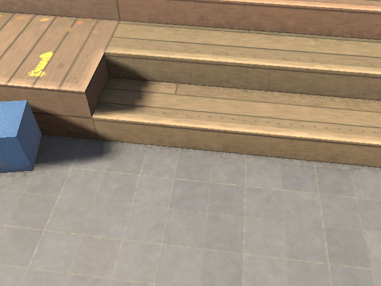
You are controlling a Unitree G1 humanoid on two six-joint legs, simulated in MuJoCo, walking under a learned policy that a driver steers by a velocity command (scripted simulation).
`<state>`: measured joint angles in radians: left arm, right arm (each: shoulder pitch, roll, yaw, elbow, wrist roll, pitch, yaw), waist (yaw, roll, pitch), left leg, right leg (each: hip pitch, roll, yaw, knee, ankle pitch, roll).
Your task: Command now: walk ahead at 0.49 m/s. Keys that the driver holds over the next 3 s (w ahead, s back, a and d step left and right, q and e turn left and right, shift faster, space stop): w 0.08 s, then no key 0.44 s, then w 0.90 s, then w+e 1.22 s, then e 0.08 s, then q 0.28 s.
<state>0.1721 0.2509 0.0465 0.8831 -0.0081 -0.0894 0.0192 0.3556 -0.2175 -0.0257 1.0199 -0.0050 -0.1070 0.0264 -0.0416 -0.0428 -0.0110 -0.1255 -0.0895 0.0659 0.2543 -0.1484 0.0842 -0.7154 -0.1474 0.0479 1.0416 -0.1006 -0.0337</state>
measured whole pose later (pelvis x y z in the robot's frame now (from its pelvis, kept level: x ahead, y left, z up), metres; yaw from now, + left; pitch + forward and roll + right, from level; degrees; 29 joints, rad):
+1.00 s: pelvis +0.34 -0.09 -0.01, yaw +1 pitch +3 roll +0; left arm 0.03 0.25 0.05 0.92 -0.03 -0.08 -0.02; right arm 0.46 -0.22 -0.07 1.08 0.03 -0.08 -0.02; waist -0.10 -0.01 -0.02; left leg -0.04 0.05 0.01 0.31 -0.32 -0.03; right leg -0.45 -0.04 -0.04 0.53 -0.17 -0.05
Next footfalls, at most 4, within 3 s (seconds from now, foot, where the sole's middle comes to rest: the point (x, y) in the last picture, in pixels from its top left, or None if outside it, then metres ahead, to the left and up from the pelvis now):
0.24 right None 0.33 -0.15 -0.78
0.62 left None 0.27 0.06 -0.78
1.02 right None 0.47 -0.21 -0.78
1.52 left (188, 229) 0.74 0.00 -0.78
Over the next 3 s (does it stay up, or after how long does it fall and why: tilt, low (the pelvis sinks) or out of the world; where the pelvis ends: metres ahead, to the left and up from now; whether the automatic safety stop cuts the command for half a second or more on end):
stays up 1.25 -0.32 0.14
